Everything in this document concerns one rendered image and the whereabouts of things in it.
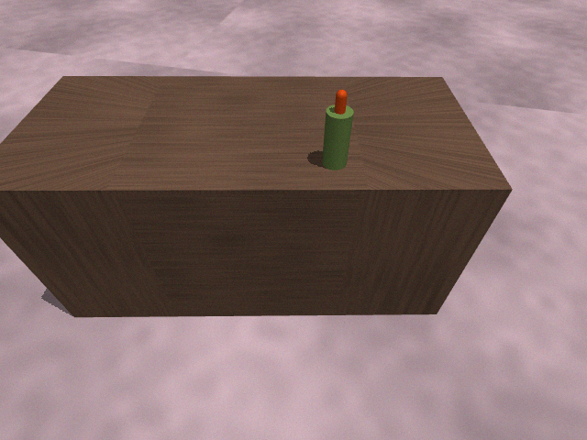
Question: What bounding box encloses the bottle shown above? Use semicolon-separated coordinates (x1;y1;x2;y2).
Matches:
322;90;354;171

